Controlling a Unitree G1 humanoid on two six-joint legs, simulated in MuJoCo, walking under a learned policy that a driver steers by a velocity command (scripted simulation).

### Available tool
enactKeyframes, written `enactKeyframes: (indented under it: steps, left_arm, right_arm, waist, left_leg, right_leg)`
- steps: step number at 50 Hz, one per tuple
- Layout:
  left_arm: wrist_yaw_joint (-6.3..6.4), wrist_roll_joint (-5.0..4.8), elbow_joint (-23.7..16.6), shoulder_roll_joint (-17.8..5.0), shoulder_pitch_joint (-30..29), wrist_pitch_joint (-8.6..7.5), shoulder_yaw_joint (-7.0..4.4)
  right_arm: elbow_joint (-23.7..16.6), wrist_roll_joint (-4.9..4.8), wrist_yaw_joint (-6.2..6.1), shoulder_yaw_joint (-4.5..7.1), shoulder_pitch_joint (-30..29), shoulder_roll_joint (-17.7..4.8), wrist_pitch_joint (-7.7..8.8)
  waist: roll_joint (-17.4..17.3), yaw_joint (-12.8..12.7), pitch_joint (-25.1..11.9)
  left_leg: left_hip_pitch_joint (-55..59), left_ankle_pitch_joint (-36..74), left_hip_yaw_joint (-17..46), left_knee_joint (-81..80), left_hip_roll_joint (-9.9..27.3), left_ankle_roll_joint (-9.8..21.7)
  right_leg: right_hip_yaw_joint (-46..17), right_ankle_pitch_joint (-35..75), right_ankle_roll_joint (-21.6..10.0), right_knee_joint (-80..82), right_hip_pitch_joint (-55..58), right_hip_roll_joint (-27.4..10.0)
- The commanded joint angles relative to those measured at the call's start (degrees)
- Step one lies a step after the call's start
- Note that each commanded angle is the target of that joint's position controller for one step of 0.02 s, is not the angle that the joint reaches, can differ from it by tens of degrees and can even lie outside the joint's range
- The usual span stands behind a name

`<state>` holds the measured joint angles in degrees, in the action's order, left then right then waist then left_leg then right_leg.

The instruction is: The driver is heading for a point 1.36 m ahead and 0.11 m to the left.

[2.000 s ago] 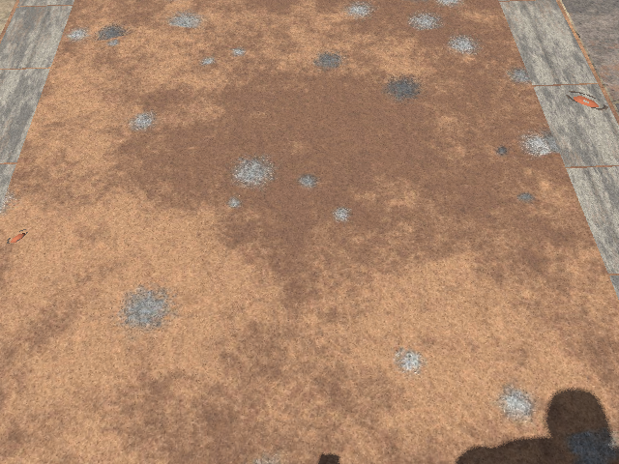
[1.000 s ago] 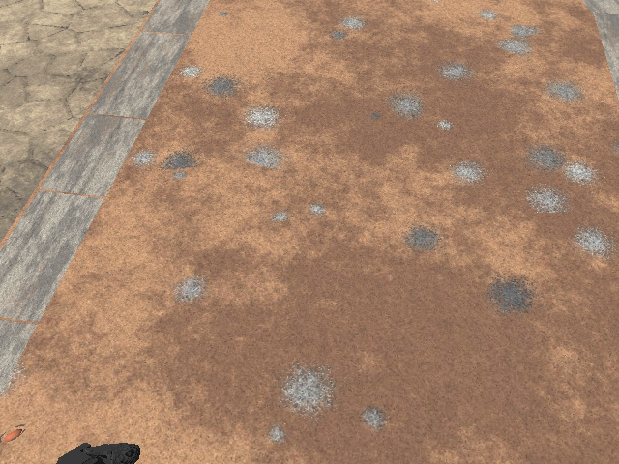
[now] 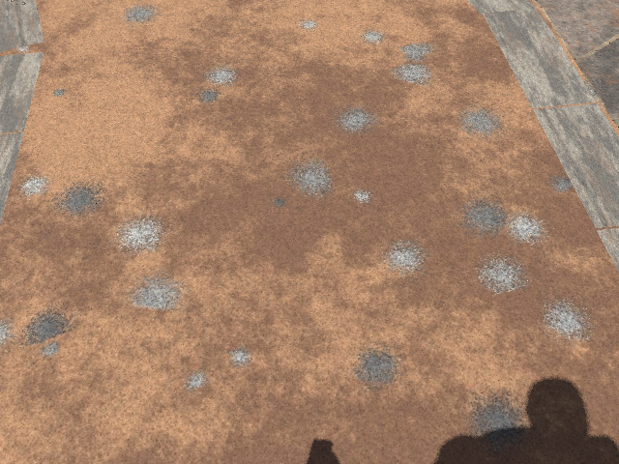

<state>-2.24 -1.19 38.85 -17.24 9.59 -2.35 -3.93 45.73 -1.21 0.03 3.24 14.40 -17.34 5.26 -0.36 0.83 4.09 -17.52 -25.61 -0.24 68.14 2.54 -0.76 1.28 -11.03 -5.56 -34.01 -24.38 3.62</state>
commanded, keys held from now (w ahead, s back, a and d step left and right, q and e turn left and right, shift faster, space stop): w+e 0.14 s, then w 0.08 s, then w+q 0.78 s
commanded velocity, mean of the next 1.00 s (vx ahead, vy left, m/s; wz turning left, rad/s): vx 0.50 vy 0.00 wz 0.12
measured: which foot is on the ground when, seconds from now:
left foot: up 0.00-0.38, down 0.40-0.90, up 0.92-1.00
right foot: down 0.00-0.40, up 0.42-0.88, down 0.90-1.00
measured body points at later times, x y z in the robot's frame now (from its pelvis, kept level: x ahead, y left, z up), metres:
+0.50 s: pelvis +0.29 +0.05 +0.01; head +0.32 +0.05 +0.45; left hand +0.39 +0.32 -0.11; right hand +0.43 -0.23 -0.09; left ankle +0.37 +0.12 -0.72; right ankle +0.14 -0.07 -0.64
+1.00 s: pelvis +0.57 +0.01 +0.01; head +0.59 +0.01 +0.46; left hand +0.72 +0.29 -0.06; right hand +0.67 -0.27 -0.11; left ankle +0.43 +0.11 -0.64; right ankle +0.65 -0.09 -0.72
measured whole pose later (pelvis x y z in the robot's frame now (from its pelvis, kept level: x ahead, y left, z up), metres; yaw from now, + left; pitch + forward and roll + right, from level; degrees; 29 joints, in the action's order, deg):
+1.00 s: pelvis +0.57 +0.01 +0.01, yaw +12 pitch +2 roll -1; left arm -0.5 0.2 38.4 -15.0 6.0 -6.2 -2.8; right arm 43.7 -1.6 -0.9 3.2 21.5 -17.5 1.4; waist -2.0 2.6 0.5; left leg -19.0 -25.6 7.2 62.8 -3.0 1.2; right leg -0.4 -9.6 -1.2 -28.0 -20.2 2.3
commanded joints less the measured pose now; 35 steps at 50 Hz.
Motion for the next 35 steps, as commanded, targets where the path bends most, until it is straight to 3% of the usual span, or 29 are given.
enactKeyframes:
  steps: [1, 2, 5, 7, 10, 13, 16, 18, 19, 20, 21, 22, 23, 24, 25, 26, 27, 30, 32, 35]
  left_arm:
    - [0.79, 0.79, -3.27, -6.66, 4.16, -1.28, -1.85]
    - [0.97, 1.13, -3.95, -6.38, 3.05, -1.26, -1.73]
    - [1.9, 0.67, -3.31, -8.07, 4.1, -1.55, -2.19]
    - [2.6, 0.39, -2.56, -9.01, 5.68, -1.36, -2.5]
    - [3.04, 0.27, -1.21, -8.37, 7.94, -1.07, -2.18]
    - [2.86, 0.2, 0.85, -8.26, 11.01, -1.19, -1.95]
    - [2.77, 0.5, 2.39, -8.74, 12.43, -0.92, -2.06]
    - [2.86, 0.57, 2.94, -9.2, 11.67, -0.54, -2.2]
    - [2.96, 0.63, 2.87, -9.03, 10.59, -0.33, -2.06]
    - [3.2, 1.12, 2.37, -7.88, 10.28, -0.17, -1.46]
    - [3.27, 1.72, 0.79, -4.93, 14.48, -0.67, -0.31]
    - [3.01, 1.75, 0.79, -2.97, 17.17, -1.63, 0.48]
    - [2.51, 0.7, -0.06, -7.23, 11.92, -2.49, -0.17]
    - [2.17, -0.07, -1.33, -8.12, 6.29, -3.22, -0.41]
    - [2.14, 0.68, -2.13, -7.58, 2.93, -3.86, -0.28]
    - [2.13, 1.62, -2.43, -7.12, 2.44, -4.15, -0.48]
    - [2.15, 2.1, -2.57, -6.46, 3.15, -4.17, -0.52]
    - [2.41, 2.26, -2.82, -4.67, 3.08, -3.45, -0.19]
    - [2.65, 2.19, -3.84, -3.59, -0.9, -3.19, 0.26]
    - [2.28, 1.84, -4.9, -2.27, -6.94, -3.62, 0.77]
  right_arm:
    - [-6.44, 1.25, -0.23, 1.7, -3.24, -7.89, 2.62]
    - [-6.34, 1.56, -0.09, 1.85, -2.5, -7.8, 1.91]
    - [-6.85, 2.2, -0.14, 1.27, -3.61, -5.26, 0.42]
    - [-8.09, 2.21, -0.11, 0.64, -8.15, -3.86, 0.2]
    - [-8.75, 1.63, 0.74, -0.19, -13.44, -2.4, 0.64]
    - [-9.4, 0.79, 1.64, -0.1, -16.25, -3.41, 1.24]
    - [-10.23, 0.68, 2.22, 0.26, -17.18, -4.8, 1.51]
    - [-9.8, 0.5, 2.36, 0.68, -14.27, -5.77, 1.54]
    - [-8.35, 0.65, 2.24, 1.44, -9.18, -6.89, 1.58]
    - [-6.38, 1.0, 2.09, 2.43, -1.25, -9.06, 1.58]
    - [-5.85, 1.76, 2.13, 3.48, 5.92, -13.82, 1.57]
    - [-4.06, 0.42, 2.84, 3.66, 9.03, -13.55, 1.07]
    - [-4.53, -0.75, 2.83, 2.4, 7.79, -9.22, 0.85]
    - [-5.43, -0.18, 2.51, 2.01, 4.28, -7.81, 0.41]
    - [-6.0, 0.53, 2.28, 1.78, 2.36, -7.35, -0.03]
    - [-6.41, 0.95, 2.06, 1.48, 1.3, -6.63, -0.21]
    - [-6.71, 1.24, 1.78, 1.23, 0.79, -6.12, -0.27]
    - [-6.55, 0.56, 0.89, 1.53, 1.44, -6.86, -0.42]
    - [-5.94, 0.28, 0.11, 2.08, 2.74, -8.34, -0.68]
    - [-4.87, -0.12, -0.72, 2.33, 5.22, -8.8, -1.43]
  waist:
    - [2.4, -1.53, -8.28]
    - [2.82, -0.4, -7.7]
    - [2.07, 0.11, -5.84]
    - [2.67, -1.38, -4.28]
    - [4.6, -4.17, -3.72]
    - [5.27, -5.84, -2.86]
    - [5.97, -5.9, -1.65]
    - [6.77, -4.05, -2.17]
    - [6.11, -1.15, -5.3]
    - [4.32, 2.42, -11.77]
    - [-5.36, 2.59, -20.76]
    - [-16.72, 1.93, -22.48]
    - [-10.42, 3.54, -16.79]
    - [-5.62, 3.62, -9.75]
    - [-1.77, 3.01, -5.94]
    - [-1.01, 1.51, -4.5]
    - [-2.51, 0.21, -5.14]
    - [-4.31, -0.71, -5.43]
    - [-3.74, 0.26, -4.19]
    - [-4.3, 2.35, -3.64]
  left_leg:
    - [-21.44, 6.21, 5.67, -1.39, 4.06, 0.83]
    - [-18.8, 7.3, 5.58, -3.24, 4.18, 0.27]
    - [-17.18, 11.39, 3.7, -11.13, 3.22, -2.37]
    - [-16.97, 19.06, 3.34, -19.86, 2.04, -3.45]
    - [-12.21, 30.78, 2.35, -32.03, 0.02, -3.53]
    - [-12.23, 33.33, 2.72, -36.38, 0.04, -2.0]
    - [-15.62, 26.74, 2.43, -38.47, 0.18, 1.26]
    - [-12.77, 21.33, 0.78, -39.6, -1.04, 3.79]
    - [-5.79, 21.69, -1.03, -41.31, -3.0, 5.45]
    - [6.36, 24.77, 1.34, -40.07, -1.33, 7.96]
    - [26.68, 23.98, 20.56, -39.83, 9.86, 15.49]
    - [36.75, 11.04, 42.59, -48.85, 16.38, 20.93]
    - [34.4, 0.49, 43.12, -51.5, 15.99, 18.69]
    - [27.14, 2.45, 36.16, -52.55, 14.09, 16.79]
    - [20.8, 8.21, 31.09, -53.5, 11.8, 16.05]
    - [16.75, 13.9, 27.92, -54.35, 9.95, 15.64]
    - [14.61, 18.22, 25.84, -55.15, 8.31, 15.49]
    - [10.73, 25.8, 21.43, -56.37, 6.59, 16.34]
    - [8.31, 27.56, 19.06, -56.78, 5.44, 15.73]
    - [5.55, 26.6, 16.81, -55.79, 3.07, 13.38]
  right_leg:
    - [-25.83, 8.14, -11.8, 18.64, 22.83, -15.42]
    - [-24.46, 10.65, -11.79, 19.88, 19.47, -14.41]
    - [-19.45, 16.88, -11.95, 21.45, 13.07, -12.61]
    - [-16.85, 15.14, -10.29, 21.54, 11.04, -10.54]
    - [-13.99, 9.37, -7.51, 21.25, 9.69, -8.78]
    - [-15.61, 6.49, -7.01, 19.91, 14.14, -11.62]
    - [-17.27, 10.94, -6.27, 17.29, 22.08, -15.63]
    - [-15.94, 21.82, -4.93, 13.75, 25.42, -16.14]
    - [-13.25, 32.4, -3.73, 7.7, 25.77, -14.13]
    - [-10.08, 35.88, -2.04, -3.09, 22.57, -11.27]
    - [-6.53, 19.77, 1.71, -22.09, 6.31, -4.93]
    - [-5.85, -19.14, 4.83, -35.08, -10.56, 1.52]
    - [-9.73, -18.89, 4.26, -39.24, -17.7, -1.84]
    - [-8.62, -13.79, 3.96, -38.08, -19.5, -4.05]
    - [-7.43, -10.53, 3.92, -34.98, -18.88, -5.61]
    - [-7.33, -7.83, 4.32, -30.93, -16.83, -7.06]
    - [-7.22, -6.19, 4.91, -28.1, -14.0, -7.68]
    - [-5.52, -4.88, 7.43, -20.88, -12.02, -7.4]
    - [-5.08, 0.82, 8.81, -13.55, -11.81, -6.74]
    - [-5.07, 11.28, 9.63, -2.8, -7.58, -4.72]
Keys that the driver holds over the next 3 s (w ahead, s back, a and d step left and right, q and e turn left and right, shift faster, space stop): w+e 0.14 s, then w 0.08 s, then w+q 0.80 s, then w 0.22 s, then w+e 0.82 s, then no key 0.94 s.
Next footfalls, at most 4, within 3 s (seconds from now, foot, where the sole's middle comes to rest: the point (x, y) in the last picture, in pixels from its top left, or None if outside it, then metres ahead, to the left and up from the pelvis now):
0.40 left None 0.41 0.12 -0.76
0.90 right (362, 349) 0.69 -0.08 -0.76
1.38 left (223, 282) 0.87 0.25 -0.76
1.90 right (308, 185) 1.19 0.04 -0.76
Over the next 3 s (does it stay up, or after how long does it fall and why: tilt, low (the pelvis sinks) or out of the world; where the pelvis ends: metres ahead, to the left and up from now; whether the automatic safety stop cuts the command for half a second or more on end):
stays up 1.36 0.09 0.01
